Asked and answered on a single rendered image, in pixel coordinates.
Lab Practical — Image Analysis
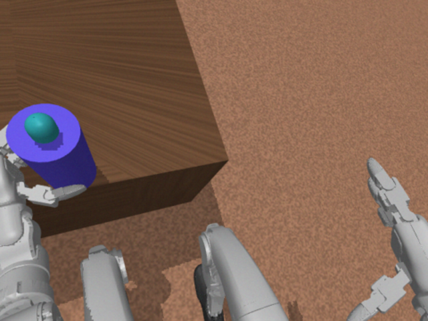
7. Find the left robot hand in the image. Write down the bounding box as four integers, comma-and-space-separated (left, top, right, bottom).
0, 125, 87, 207

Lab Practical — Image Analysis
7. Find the right robot foot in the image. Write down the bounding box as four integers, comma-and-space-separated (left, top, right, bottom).
194, 264, 224, 321

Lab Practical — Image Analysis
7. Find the right robot hand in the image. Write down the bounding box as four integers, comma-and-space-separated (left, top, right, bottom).
346, 157, 428, 321

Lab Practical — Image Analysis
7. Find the bottle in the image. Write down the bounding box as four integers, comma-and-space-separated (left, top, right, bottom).
6, 104, 96, 189

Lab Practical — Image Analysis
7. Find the left robot arm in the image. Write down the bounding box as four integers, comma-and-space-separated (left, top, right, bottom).
0, 203, 64, 321

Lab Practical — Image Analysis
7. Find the right robot arm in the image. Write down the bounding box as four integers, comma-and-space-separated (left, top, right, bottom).
411, 292, 428, 321

